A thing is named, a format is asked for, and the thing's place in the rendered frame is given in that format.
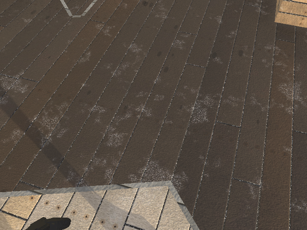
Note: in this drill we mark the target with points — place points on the left robot hand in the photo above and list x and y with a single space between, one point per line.
50 224

